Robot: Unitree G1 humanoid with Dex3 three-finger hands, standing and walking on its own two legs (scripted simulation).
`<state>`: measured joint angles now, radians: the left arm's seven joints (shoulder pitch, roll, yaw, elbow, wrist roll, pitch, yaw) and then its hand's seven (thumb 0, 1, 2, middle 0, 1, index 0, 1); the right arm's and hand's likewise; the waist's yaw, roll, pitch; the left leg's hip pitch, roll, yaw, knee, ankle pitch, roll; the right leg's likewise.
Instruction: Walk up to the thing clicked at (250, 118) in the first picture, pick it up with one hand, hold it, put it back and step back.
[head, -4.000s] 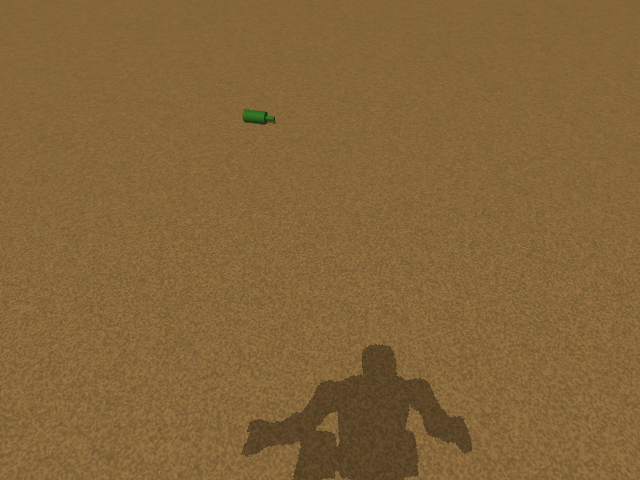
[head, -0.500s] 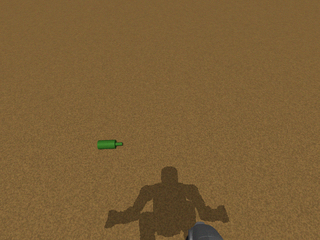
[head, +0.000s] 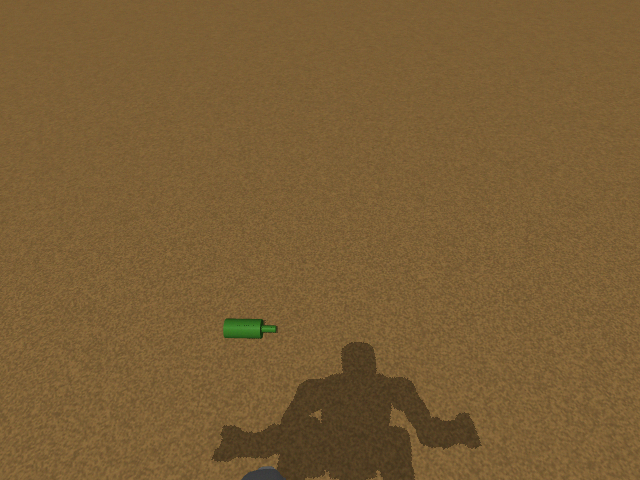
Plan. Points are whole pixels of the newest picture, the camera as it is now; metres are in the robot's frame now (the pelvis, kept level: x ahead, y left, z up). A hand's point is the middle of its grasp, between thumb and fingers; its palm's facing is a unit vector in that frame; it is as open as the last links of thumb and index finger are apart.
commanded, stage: walk up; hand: left
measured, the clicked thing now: (250, 328) +0.70 +0.29 -0.73
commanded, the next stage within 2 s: none
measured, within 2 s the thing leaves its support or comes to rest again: neither
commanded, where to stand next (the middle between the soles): +0.30 +0.07 m, yaw -3 degrees
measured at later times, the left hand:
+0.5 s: hand (118, 417) +0.23 +0.33 -0.12, palm faces -0.06 -0.88 -0.46, open 7.4 cm
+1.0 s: hand (109, 410) +0.25 +0.37 -0.16, palm faces -0.07 -0.94 -0.34, open 7.4 cm
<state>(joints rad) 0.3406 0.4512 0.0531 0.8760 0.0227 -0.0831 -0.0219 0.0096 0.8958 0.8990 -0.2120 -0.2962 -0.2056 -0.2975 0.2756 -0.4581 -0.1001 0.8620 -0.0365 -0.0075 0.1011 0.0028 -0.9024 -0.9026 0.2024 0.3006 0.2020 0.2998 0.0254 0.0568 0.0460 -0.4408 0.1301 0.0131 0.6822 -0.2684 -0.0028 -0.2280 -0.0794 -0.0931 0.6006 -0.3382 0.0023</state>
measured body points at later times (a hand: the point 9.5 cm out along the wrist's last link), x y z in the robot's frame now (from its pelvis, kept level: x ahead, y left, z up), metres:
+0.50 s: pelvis +0.15 +0.05 -0.01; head +0.18 +0.02 +0.44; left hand +0.24 +0.38 -0.09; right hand +0.19 -0.27 -0.14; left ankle +0.13 +0.17 -0.67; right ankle +0.21 -0.06 -0.72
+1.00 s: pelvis +0.19 +0.11 +0.00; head +0.21 +0.12 +0.45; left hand +0.26 +0.42 -0.14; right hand +0.28 -0.20 -0.12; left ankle +0.25 +0.23 -0.72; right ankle +0.19 -0.04 -0.72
